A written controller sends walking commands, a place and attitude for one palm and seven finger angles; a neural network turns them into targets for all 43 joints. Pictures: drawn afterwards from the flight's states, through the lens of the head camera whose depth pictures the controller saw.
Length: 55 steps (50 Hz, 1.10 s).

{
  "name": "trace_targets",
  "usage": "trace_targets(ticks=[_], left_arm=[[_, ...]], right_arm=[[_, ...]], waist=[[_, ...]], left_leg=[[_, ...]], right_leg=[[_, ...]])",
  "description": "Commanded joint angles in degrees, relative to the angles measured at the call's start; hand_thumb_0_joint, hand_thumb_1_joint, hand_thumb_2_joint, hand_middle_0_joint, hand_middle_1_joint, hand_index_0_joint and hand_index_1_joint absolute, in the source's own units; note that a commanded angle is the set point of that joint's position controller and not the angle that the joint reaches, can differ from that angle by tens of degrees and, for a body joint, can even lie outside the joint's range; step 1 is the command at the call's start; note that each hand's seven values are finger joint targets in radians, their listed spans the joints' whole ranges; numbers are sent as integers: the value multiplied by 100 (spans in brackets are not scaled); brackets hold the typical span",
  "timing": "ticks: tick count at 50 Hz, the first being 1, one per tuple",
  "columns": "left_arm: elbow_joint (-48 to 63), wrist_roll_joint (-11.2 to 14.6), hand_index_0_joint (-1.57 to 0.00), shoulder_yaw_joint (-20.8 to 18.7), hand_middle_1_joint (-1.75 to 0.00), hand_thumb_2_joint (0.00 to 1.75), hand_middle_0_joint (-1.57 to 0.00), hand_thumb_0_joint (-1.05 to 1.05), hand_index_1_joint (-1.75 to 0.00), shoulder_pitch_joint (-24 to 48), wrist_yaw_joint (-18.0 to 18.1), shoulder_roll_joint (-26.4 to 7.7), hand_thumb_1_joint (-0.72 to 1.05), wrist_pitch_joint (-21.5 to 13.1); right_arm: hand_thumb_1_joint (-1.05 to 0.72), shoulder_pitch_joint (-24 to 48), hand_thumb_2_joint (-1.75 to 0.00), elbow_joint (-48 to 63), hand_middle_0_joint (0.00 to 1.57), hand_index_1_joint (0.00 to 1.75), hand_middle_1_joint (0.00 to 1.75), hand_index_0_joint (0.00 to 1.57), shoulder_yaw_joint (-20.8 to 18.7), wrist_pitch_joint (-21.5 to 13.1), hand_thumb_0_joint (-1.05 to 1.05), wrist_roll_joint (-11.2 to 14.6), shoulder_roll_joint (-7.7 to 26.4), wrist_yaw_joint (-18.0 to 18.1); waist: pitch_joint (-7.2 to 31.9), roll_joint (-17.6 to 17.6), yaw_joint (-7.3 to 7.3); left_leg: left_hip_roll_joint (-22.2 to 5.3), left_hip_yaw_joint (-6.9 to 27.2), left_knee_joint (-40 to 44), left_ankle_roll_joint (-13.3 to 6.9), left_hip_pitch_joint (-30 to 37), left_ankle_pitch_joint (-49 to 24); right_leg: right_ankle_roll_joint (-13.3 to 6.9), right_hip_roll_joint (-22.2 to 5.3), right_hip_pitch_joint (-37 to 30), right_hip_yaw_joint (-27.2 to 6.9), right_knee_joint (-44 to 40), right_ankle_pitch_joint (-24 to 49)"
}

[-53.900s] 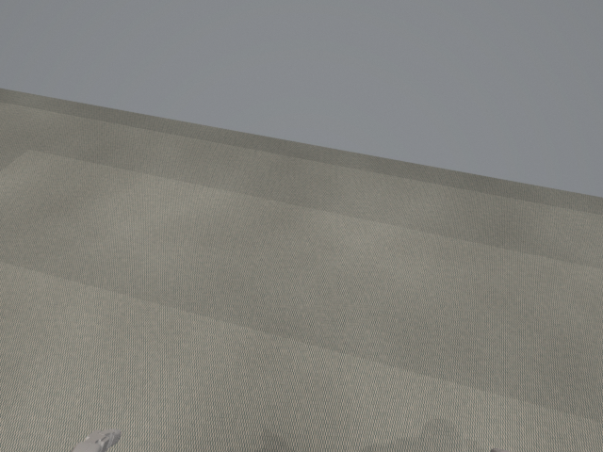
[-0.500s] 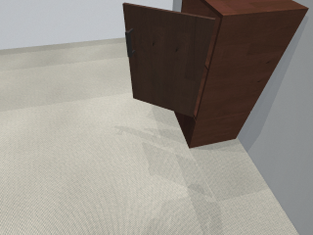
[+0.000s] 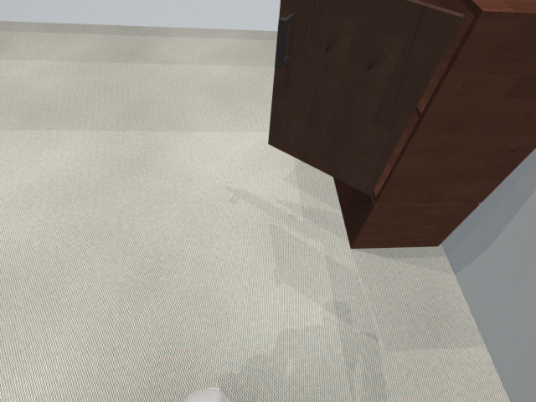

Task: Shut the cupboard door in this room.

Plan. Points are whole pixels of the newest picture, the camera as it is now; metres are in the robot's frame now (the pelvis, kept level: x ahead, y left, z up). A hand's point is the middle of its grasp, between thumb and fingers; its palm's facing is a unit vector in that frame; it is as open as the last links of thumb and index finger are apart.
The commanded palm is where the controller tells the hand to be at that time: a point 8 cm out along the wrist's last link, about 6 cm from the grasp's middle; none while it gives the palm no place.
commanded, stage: walk to a spot facing it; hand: left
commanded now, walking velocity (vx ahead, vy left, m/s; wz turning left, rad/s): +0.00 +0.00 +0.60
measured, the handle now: (285, 41) +0.97 -0.01 +0.03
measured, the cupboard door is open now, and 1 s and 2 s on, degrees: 53 53 53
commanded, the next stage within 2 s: turn to face it in 1.84 s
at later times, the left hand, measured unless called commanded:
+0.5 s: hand out of the picture +0.05 +0.18 -0.13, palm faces +0.27 -0.91 -0.32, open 7.4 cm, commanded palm none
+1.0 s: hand out of the picture -0.11 +0.16 -0.16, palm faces +0.61 -0.76 -0.23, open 7.4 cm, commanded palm none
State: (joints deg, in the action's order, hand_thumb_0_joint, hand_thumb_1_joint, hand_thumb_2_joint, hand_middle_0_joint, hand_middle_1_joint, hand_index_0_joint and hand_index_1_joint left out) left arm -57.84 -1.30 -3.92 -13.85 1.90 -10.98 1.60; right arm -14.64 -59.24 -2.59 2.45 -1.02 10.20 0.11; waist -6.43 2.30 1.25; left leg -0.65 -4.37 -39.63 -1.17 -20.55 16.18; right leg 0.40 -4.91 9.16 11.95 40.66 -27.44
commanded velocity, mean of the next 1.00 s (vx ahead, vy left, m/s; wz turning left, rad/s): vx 0.08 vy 0.00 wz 0.60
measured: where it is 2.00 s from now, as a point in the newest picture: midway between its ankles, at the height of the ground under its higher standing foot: (214, 380)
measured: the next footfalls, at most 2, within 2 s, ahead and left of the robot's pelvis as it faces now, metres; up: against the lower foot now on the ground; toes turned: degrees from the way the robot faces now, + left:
right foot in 0.44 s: +0.06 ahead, -0.16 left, +0.00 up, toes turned +16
left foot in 0.88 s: -0.03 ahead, +0.06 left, +0.00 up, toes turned +38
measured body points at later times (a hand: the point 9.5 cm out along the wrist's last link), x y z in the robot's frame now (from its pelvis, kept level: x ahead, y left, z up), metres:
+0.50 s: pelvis +0.00 -0.06 +0.02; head +0.05 -0.07 +0.46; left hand +0.04 +0.22 -0.10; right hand +0.15 -0.30 -0.14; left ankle +0.01 +0.08 -0.68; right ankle +0.02 -0.17 -0.72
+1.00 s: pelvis +0.00 -0.03 +0.02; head +0.02 +0.01 +0.46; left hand -0.14 +0.20 -0.14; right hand +0.24 -0.17 -0.10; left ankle -0.06 +0.03 -0.72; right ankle +0.06 -0.17 -0.65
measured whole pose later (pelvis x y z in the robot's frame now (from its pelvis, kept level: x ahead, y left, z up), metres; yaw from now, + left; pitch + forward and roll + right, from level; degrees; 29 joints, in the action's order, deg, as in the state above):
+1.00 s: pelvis +0.00 -0.03 +0.02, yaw +36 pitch +0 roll -1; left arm -53.7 -1.8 -4.4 -16.4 -0.3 -15.1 3.7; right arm -9.6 -49.8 -2.0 0.1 -1.4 12.2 -0.7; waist -4.4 3.2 -1.0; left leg 1.1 -2.2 -33.0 -2.8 -14.1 19.0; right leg 2.8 -6.5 25.3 4.6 62.3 -26.6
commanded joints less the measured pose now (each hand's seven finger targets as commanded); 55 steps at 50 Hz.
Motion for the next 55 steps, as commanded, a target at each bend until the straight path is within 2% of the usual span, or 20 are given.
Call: trace_targets(ticks=[1, 3, 8, 14, 18, 20, 21, 22, 23, 24, 26, 28, 32, 39, 42, 43, 44, 45, 49, 55], left_arm=[[814, 39, -20, -133, -30, 90, -20, 0, -30, 73, 50, -701, 90, 46], [838, -9, -20, -187, -30, 90, -20, 0, -30, 464, -4, -682, 90, 83], [881, -23, -20, -164, -30, 90, -20, 0, -30, 328, -93, -634, 90, 24], [1184, -5, -20, -119, -30, 90, -20, 0, -30, 611, -77, -688, 90, 36], [1205, 40, -20, -107, -30, 90, -20, 0, -30, 266, -55, -765, 90, 19], [1103, 37, -20, -163, -30, 90, -20, 0, -30, -242, -32, -972, 90, -34], [1083, -29, -20, -244, -30, 90, -20, 0, -30, -411, 0, -1275, 90, -84], [1198, -119, -20, -325, -30, 90, -20, 0, -30, -252, 31, -1760, 90, -115], [1280, -64, -20, -222, -30, 90, -20, 0, -30, 132, 53, -1637, 90, -98], [1392, -54, -20, -150, -30, 90, -20, 0, -30, 580, 43, -1355, 90, -118], [1435, -18, -20, -91, -30, 90, -20, 0, -30, 824, 42, -1022, 90, -155], [1373, -13, -20, -70, -30, 90, -20, 0, -30, 534, 32, -948, 90, -217], [1136, -14, -20, -157, -30, 90, -20, 0, -30, -344, 62, -1128, 90, -217], [1012, -74, -20, -277, -30, 90, -20, 0, -30, -634, 38, -1331, 90, -171], [1015, -1, -20, -295, -30, 90, -20, 0, -30, -456, -50, -1327, 90, -175], [1126, 41, -20, -255, -30, 90, -20, 0, -30, -438, -101, -1064, 90, -149], [1464, 13, -20, -108, -30, 90, -20, 0, -30, 19, -150, -722, 90, -146], [1657, -49, -20, -76, -30, 90, -20, 0, -30, 639, -144, -918, 90, -115], [1293, -53, -20, -172, -30, 90, -20, 0, -30, 557, -282, -882, 90, -131], [1230, -39, -20, -131, -30, 90, -20, 0, -30, 549, -359, -818, 90, -157]], right_arm=[[-90, -972, -90, 254, 20, 30, 30, 20, -305, -106, 0, -64, 1485, 105], [-90, -375, -90, 553, 20, 30, 30, 20, -282, -130, 0, -94, 1327, 147], [-90, -107, -90, 720, 20, 30, 30, 20, -265, -209, 0, -75, 1276, 167], [-90, -94, -90, 841, 20, 30, 30, 20, -381, -123, 0, -87, 1409, 100], [-90, 273, -90, 1053, 20, 30, 30, 20, -446, -45, 0, -87, 1459, 58], [-90, 506, -90, 1165, 20, 30, 30, 20, -458, -16, 0, -18, 1373, 34], [-90, 469, -90, 1216, 20, 30, 30, 20, -449, 1, 0, 36, 1052, -1], [-90, 472, -90, 1333, 20, 30, 30, 20, -410, -17, 0, 51, 727, -13], [-90, 510, -90, 1294, 20, 30, 30, 20, -450, 7, 0, -38, 1083, -43], [-90, 240, -90, 1218, 20, 30, 30, 20, -438, 44, 0, -75, 1009, -101], [-90, 203, -90, 1067, 20, 30, 30, 20, -425, 116, 0, -60, 934, -130], [-90, 261, -90, 1115, 20, 30, 30, 20, -364, 97, 0, -24, 864, -176], [-90, 778, -90, 1235, 20, 30, 30, 20, -265, 110, 0, 0, 720, -180], [-90, 1033, -90, 1339, 20, 30, 30, 20, -151, 25, 0, 47, 605, -170], [-90, 294, -90, 1171, 20, 30, 30, 20, -189, -101, 0, -2, 850, -172], [-90, -196, -90, 1053, 20, 30, 30, 20, -332, -162, 0, -50, 1441, -148], [-90, -739, -90, 937, 20, 30, 30, 20, -485, -158, 0, -85, 2039, -88], [-90, -1087, -90, 769, 20, 30, 30, 20, -455, -140, 0, -36, 1947, -59], [-90, -90, -90, 1063, 20, 30, 30, 20, -220, -303, 0, -64, 1329, 64], [-90, -315, -90, 919, 20, 30, 30, 20, -208, -458, 0, -2, 1269, 56]], waist=[[1075, -1442, 316], [630, -1010, 159], [964, -586, -14], [1103, -1137, 92], [1084, -1497, -68], [1091, -1110, -330], [1092, -199, -402], [801, 1463, -420], [526, 995, -241], [333, 562, 51], [241, 865, 213], [493, 896, 153], [830, 824, -242], [874, 1128, -402], [1184, 456, 27], [1426, -935, 314], [1342, -2410, 632], [1046, -1482, 778], [167, -1107, 184], [184, -968, 28]], left_leg=[[-2246, 3138, 2116, -1330, 1205, -2642], [-1725, 3064, 2475, -895, 517, -502], [-1143, 2273, 2207, -754, 1026, -1542], [-1030, 2514, 2035, -834, 1225, -1821], [-798, 2697, 1876, -684, 599, -1648], [-452, 2610, 1530, -386, -239, -897], [69, 2105, 764, -18, -1065, 204], [823, 928, -1012, 415, -1847, 1474], [441, 1073, -2351, 328, -1544, 1665], [314, 1141, -2932, 294, -1428, 1157], [109, 879, -3377, 415, -1434, 709], [109, 644, -3115, 514, -1413, 527], [74, 342, -2197, 556, -1415, 746], [24, -63, -283, 341, -550, 1011], [105, -108, 1428, 139, 1255, 79], [-910, 1354, 1981, -296, 2429, -34], [-2202, 3311, 2169, -1072, 3031, -976], [-2388, 3213, 2212, -1346, 2845, -695], [-1366, 2318, 2574, -857, 1418, -27], [-1044, 1993, 2835, -966, 1478, -180]], right_leg=[[63, 65, 1711, -1237, 2789, -1067], [131, -46, 2077, -1392, 2857, -104], [319, 111, 2101, -1333, 2163, 645], [393, 317, 1883, -1281, 1135, 368], [282, 579, 828, -1207, -214, 440], [226, 549, -337, -1192, -1509, 1295], [-29, -314, -955, -1976, -2382, 880], [-721, -1983, -685, -3827, -2973, 537], [-998, -2296, 387, -3635, -2927, 846], [-972, -1875, 808, -2907, -2837, 731], [-811, -1303, 683, -2160, -2462, 2088], [-739, -1084, 90, -1435, -2023, 3721], [-720, -1249, -1030, -1172, -1658, 4944], [-763, -1598, -1097, -949, -1312, 5072], [-327, -1427, -88, -472, -500, 3214], [45, -850, 1307, -33, 768, 1192], [337, -92, 3069, -191, 2106, -1206], [229, -272, 3452, -843, 2472, -1018], [286, -299, 3063, -1180, 2576, 640], [448, -189, 3004, -1118, 1875, 1432]])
